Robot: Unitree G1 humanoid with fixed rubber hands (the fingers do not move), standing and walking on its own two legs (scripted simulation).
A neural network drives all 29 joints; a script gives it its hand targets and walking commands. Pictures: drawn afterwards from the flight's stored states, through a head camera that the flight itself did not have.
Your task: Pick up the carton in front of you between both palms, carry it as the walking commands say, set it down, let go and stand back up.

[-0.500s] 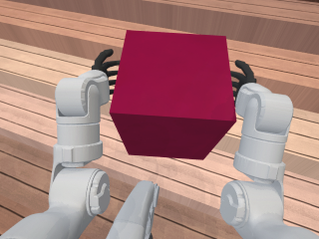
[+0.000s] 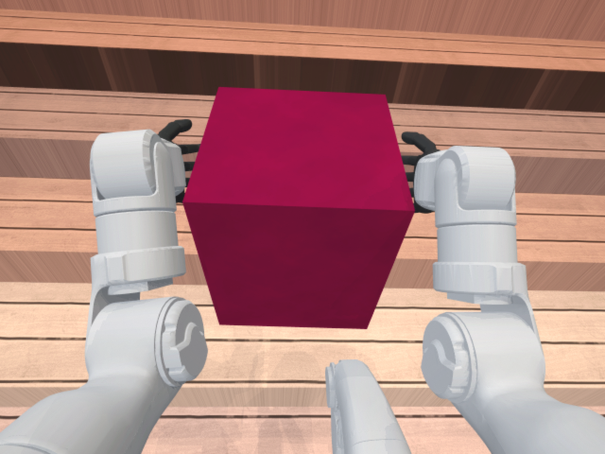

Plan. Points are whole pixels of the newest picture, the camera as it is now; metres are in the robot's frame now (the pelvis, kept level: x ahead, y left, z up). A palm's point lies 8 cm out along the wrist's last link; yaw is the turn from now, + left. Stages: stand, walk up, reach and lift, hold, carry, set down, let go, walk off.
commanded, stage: carry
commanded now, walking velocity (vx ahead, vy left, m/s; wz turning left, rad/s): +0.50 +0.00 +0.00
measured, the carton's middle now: (297, 216) +0.39 -0.03 +0.12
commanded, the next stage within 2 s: none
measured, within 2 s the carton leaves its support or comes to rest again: neither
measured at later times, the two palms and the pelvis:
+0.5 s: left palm out of the picture +0.65 +0.13 +0.36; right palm out of the picture +0.67 -0.17 +0.35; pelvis +0.28 -0.04 +0.15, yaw +0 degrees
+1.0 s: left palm out of the picture +0.86 +0.18 +0.46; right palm out of the picture +0.84 -0.12 +0.46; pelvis +0.46 +0.03 +0.28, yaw +0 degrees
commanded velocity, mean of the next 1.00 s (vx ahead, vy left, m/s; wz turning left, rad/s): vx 0.17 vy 0.00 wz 0.00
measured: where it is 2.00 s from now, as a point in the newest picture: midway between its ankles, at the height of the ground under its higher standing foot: (262, 329)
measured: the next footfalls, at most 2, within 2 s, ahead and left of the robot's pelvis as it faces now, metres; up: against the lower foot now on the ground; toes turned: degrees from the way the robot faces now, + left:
right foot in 0.10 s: +0.26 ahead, -0.17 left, +0.15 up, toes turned -8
left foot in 0.64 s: +0.60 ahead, +0.11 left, +0.30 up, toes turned +7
